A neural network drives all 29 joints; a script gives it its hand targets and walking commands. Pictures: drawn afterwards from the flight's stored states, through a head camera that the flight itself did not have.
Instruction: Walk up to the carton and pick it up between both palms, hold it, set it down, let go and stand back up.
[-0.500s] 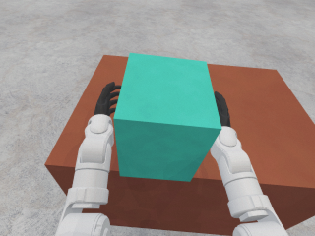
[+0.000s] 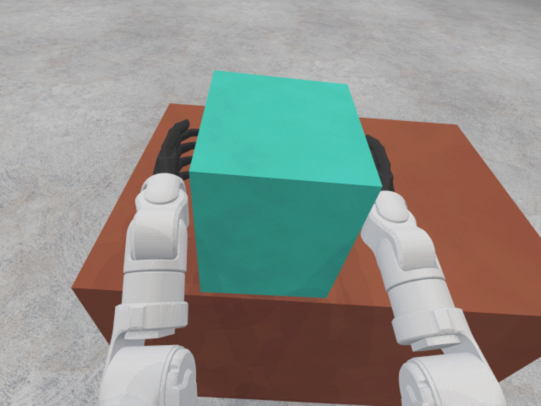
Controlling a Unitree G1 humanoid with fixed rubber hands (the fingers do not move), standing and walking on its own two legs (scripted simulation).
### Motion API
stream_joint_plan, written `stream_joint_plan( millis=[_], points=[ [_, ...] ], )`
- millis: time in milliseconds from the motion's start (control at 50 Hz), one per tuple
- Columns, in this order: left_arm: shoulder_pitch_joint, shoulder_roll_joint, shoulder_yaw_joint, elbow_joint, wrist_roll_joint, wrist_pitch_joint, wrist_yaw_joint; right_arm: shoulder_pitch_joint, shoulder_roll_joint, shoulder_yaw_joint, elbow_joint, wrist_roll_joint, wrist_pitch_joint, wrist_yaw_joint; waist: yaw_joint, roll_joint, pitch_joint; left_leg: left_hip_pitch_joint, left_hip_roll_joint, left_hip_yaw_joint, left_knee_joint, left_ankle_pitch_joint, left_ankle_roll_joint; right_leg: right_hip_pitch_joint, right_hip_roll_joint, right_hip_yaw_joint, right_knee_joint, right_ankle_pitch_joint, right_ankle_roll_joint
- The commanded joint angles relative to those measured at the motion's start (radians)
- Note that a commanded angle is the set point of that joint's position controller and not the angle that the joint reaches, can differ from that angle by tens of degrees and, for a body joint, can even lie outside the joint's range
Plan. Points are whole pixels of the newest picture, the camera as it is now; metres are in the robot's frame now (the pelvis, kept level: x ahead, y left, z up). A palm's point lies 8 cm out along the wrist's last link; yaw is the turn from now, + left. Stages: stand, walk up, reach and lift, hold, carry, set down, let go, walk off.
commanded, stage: reach and lift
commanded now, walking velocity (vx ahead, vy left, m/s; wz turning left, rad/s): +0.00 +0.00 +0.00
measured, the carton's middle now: (272, 189) +0.40 +0.00 +0.15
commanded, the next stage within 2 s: hold in 0.64 s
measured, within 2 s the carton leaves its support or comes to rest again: neither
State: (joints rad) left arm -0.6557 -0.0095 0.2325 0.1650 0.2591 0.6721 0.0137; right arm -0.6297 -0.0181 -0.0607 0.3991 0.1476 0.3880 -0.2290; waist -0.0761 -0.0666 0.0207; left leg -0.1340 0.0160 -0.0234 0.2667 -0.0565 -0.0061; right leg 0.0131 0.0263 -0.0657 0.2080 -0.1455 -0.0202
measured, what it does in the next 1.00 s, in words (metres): stands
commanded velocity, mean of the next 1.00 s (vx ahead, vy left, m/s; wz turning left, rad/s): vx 0.00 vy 0.00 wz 0.00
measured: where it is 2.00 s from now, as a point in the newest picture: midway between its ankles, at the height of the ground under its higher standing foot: outside the picture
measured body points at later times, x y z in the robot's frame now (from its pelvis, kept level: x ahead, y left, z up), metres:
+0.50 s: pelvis +0.00 +0.00 +0.00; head -0.02 +0.04 +0.45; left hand +0.40 +0.15 +0.20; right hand +0.38 -0.15 +0.19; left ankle +0.06 +0.12 -0.75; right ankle -0.01 -0.10 -0.75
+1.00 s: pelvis +0.00 +0.00 +0.00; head -0.04 +0.03 +0.45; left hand +0.37 +0.16 +0.22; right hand +0.37 -0.14 +0.21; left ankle +0.06 +0.12 -0.75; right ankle -0.01 -0.10 -0.75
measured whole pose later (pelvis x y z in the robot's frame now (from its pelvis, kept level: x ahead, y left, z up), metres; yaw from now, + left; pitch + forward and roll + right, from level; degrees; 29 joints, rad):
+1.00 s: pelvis +0.00 +0.00 +0.00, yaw +0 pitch -7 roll -1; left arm -0.66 -0.01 0.24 -0.01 0.28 0.88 0.01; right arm -0.68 -0.05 -0.02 0.32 0.25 0.52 -0.26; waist -0.08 -0.07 0.01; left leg -0.08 0.01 -0.03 0.26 -0.06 -0.01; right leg 0.06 0.03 -0.07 0.20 -0.15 -0.02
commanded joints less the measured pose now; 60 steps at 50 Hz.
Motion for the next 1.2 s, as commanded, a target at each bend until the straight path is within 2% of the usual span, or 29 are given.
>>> stream_joint_plan(
  millis=[0, 300, 620, 760, 820, 880, 920, 1000, 1180],
  points=[
    [-0.624, -0.511, -0.420, -0.161, -0.133, -0.068, -0.134, -0.769, 0.395, 0.300, -0.259, 0.046, -0.074, 0.059, -0.011, 0.088, -0.486, 0.331, -0.033, 0.017, 0.026, 0.102, 0.002, -0.091, 0.026, -0.038, -0.033, 0.178, 0.072],
    [-0.628, -0.510, -0.440, -0.211, -0.141, -0.037, -0.132, -0.782, 0.387, 0.320, -0.293, 0.072, -0.056, 0.051, -0.017, 0.090, -0.514, 0.362, -0.035, 0.015, 0.043, 0.186, -0.005, -0.067, 0.028, -0.037, -0.032, 0.236, 0.072],
    [-0.653, -0.497, -0.429, -0.236, -0.142, 0.005, -0.142, -0.803, 0.375, 0.325, -0.302, 0.108, -0.016, 0.030, -0.022, 0.085, -0.506, 0.364, -0.041, 0.017, 0.041, 0.190, -0.006, -0.058, 0.026, -0.037, -0.032, 0.250, 0.077],
    [-0.582, -0.510, -0.480, -0.395, -0.152, 0.074, -0.135, -0.764, 0.389, 0.420, -0.403, 0.177, 0.024, 0.002, 0.002, 0.090, -0.543, 0.415, -0.040, 0.015, 0.060, 0.359, -0.016, -0.001, 0.024, -0.028, -0.035, 0.329, 0.072],
    [-0.588, -0.483, -0.471, -0.395, -0.148, 0.114, -0.138, -0.762, 0.365, 0.396, -0.386, 0.179, 0.046, -0.001, -0.004, 0.076, -0.462, 0.381, -0.038, 0.025, 0.038, 0.262, -0.013, -0.025, 0.017, -0.032, -0.052, 0.227, 0.069],
    [-0.625, -0.473, -0.459, -0.352, -0.150, 0.134, -0.137, -0.794, 0.351, 0.340, -0.349, 0.160, 0.057, 0.007, -0.015, 0.074, -0.394, 0.329, -0.032, 0.035, 0.012, 0.114, -0.007, -0.063, 0.013, -0.035, -0.065, 0.096, 0.064],
    [-0.649, -0.480, -0.454, -0.328, -0.154, 0.136, -0.136, -0.819, 0.351, 0.315, -0.334, 0.150, 0.061, 0.011, -0.021, 0.080, -0.389, 0.310, -0.031, 0.037, 0.007, 0.064, -0.003, -0.076, 0.014, -0.036, -0.066, 0.055, 0.063],
    [-0.683, -0.491, -0.440, -0.303, -0.156, 0.126, -0.140, -0.844, 0.356, 0.302, -0.317, 0.149, 0.073, 0.010, -0.027, 0.090, -0.429, 0.311, -0.036, 0.036, 0.018, 0.070, -0.001, -0.081, 0.016, -0.036, -0.056, 0.073, 0.067],
    [-0.680, -0.478, -0.401, -0.303, -0.130, 0.123, -0.154, -0.828, 0.346, 0.310, -0.299, 0.171, 0.090, 0.002, -0.016, 0.088, -0.457, 0.329, -0.041, 0.033, 0.022, 0.127, -0.008, -0.065, 0.021, -0.040, -0.045, 0.131, 0.071]
  ],
)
